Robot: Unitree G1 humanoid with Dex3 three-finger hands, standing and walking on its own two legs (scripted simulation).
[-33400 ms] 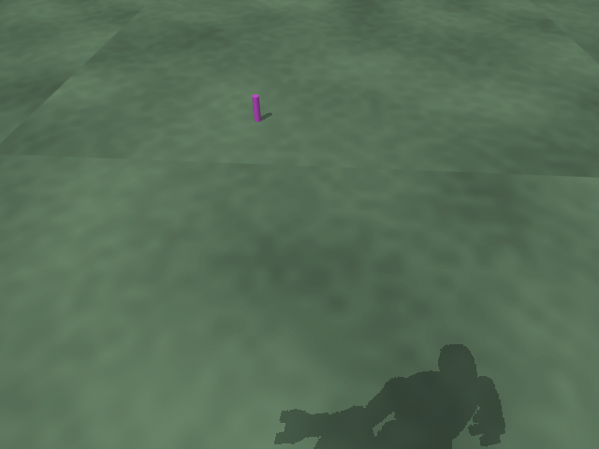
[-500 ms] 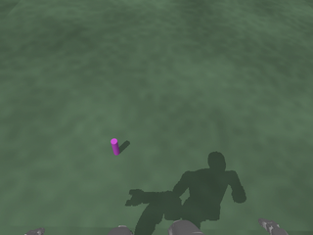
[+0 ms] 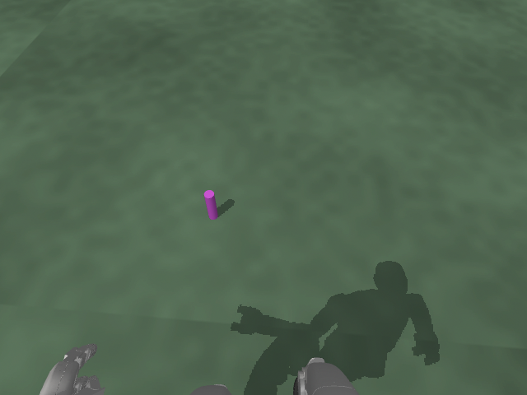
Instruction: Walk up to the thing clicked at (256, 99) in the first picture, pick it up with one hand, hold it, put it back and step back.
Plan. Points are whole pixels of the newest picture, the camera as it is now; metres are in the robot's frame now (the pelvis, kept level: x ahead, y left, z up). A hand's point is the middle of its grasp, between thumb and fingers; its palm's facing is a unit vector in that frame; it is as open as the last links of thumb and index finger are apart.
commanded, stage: step back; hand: left
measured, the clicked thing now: (211, 205) +0.86 +0.22 -0.66
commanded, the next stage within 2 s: stand in 1.48 s
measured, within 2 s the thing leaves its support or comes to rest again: neither
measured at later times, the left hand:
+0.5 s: hand out of the picture -0.11 +0.24 -0.12, palm faces -0.01 -0.90 -0.43, open 7.4 cm
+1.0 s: hand out of the picture -0.10 +0.23 -0.13, palm faces +0.04 -0.93 -0.38, open 7.4 cm
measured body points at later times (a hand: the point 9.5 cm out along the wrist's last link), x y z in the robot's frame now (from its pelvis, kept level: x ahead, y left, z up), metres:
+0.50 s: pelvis -0.16 -0.04 +0.01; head -0.13 -0.06 +0.46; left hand -0.11 +0.28 -0.09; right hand -0.08 -0.36 -0.12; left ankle -0.14 +0.11 -0.65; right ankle -0.15 -0.15 -0.71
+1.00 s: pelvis -0.16 -0.04 +0.01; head -0.16 -0.04 +0.46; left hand -0.10 +0.28 -0.10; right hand -0.09 -0.35 -0.12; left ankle -0.18 +0.09 -0.69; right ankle -0.13 -0.15 -0.71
